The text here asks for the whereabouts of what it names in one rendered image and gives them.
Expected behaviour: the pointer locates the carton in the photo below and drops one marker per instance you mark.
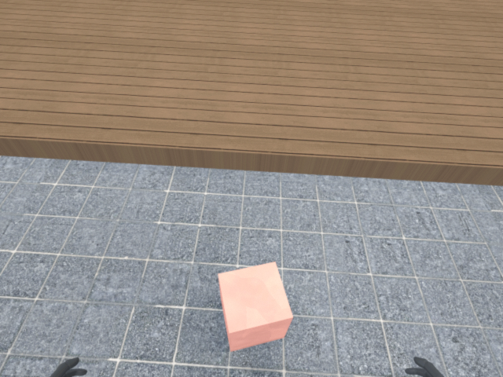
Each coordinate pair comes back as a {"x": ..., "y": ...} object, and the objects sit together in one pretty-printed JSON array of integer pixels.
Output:
[{"x": 254, "y": 305}]

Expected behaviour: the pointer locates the robot right hand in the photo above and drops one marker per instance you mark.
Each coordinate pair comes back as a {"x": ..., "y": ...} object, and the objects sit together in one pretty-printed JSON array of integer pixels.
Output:
[{"x": 427, "y": 369}]

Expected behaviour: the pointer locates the robot left hand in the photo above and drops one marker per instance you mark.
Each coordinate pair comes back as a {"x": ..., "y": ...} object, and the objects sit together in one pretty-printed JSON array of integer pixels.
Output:
[{"x": 64, "y": 370}]

